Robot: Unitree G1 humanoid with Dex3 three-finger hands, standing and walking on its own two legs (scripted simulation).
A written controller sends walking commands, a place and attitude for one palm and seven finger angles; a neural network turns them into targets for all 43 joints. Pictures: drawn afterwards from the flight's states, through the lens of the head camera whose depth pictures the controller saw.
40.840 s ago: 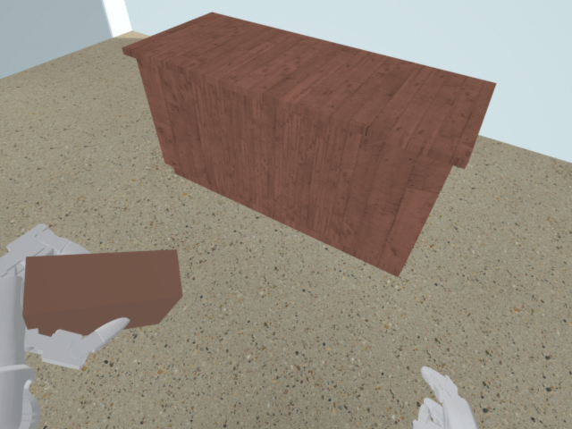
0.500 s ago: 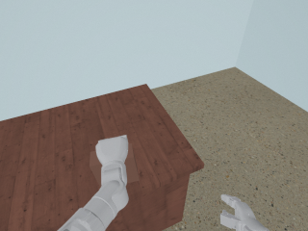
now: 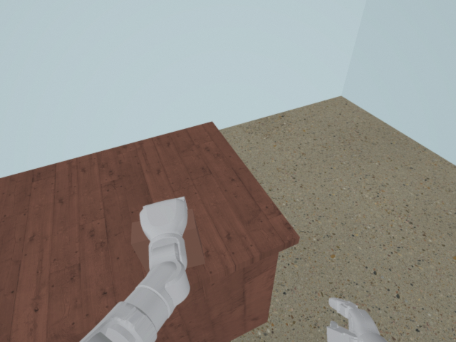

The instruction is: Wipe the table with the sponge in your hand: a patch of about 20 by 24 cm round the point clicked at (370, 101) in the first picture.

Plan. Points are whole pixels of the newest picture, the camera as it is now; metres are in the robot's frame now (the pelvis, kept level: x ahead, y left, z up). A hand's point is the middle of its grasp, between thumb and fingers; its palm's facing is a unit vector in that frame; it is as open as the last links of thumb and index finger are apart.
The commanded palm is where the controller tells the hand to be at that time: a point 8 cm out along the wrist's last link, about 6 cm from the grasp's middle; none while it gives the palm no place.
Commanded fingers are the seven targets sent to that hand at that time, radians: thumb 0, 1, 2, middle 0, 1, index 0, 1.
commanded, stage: slide back across to the middle lane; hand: left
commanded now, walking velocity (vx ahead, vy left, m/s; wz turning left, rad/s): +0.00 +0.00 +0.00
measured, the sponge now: (172, 250) +0.32 +0.16 -0.04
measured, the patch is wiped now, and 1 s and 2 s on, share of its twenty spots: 1.00 1.00 1.00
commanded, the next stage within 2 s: wipe forward along the middle lane in 0.56 s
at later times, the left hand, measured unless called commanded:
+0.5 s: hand (153, 243) +0.29 +0.18 +0.02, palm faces +0.00 -0.15 -0.99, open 9.6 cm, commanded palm +0.25 +0.20 +0.07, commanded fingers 0.00 0.10 1.30 -1.20 -1.60 -1.20 -1.60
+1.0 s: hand (139, 243) +0.30 +0.21 +0.01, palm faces -0.07 -0.11 -0.99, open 9.6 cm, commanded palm +0.28 +0.23 +0.05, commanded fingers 0.00 0.10 1.30 -1.20 -1.60 -1.20 -1.60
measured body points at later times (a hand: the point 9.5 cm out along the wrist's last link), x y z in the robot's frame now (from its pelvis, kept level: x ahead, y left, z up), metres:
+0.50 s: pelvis +0.01 -0.01 +0.00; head -0.03 -0.04 +0.45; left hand +0.29 +0.19 +0.08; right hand +0.25 -0.22 -0.07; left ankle +0.01 +0.12 -0.73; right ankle -0.01 -0.08 -0.73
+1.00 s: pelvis +0.00 -0.01 +0.00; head -0.02 -0.05 +0.45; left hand +0.30 +0.21 +0.07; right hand +0.20 -0.24 -0.10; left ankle +0.01 +0.12 -0.73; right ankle -0.01 -0.08 -0.73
